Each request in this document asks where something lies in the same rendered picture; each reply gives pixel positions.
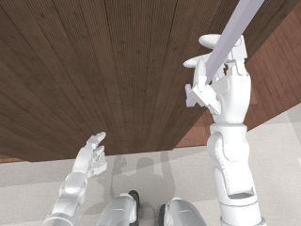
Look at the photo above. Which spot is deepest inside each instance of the right robot hand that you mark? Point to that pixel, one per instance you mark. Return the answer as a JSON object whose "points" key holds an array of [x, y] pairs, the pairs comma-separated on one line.
{"points": [[232, 90]]}

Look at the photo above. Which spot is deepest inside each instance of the handle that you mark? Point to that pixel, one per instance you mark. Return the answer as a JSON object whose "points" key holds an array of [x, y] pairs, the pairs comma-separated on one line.
{"points": [[237, 24]]}

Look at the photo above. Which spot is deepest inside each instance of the right robot forearm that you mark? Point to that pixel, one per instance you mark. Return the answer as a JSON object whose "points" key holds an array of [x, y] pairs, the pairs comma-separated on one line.
{"points": [[234, 186]]}

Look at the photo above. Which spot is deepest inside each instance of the left robot hand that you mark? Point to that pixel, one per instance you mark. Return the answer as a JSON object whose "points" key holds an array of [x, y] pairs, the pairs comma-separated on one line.
{"points": [[85, 161]]}

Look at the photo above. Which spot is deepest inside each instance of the left robot forearm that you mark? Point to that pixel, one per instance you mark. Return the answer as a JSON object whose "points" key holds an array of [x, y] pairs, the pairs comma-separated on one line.
{"points": [[67, 208]]}

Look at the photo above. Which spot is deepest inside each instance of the left robot thigh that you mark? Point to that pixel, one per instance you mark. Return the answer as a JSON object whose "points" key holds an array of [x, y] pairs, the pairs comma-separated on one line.
{"points": [[119, 212]]}

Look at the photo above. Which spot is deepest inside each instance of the robot right shin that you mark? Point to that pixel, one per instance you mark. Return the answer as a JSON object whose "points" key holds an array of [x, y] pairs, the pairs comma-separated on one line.
{"points": [[175, 198]]}

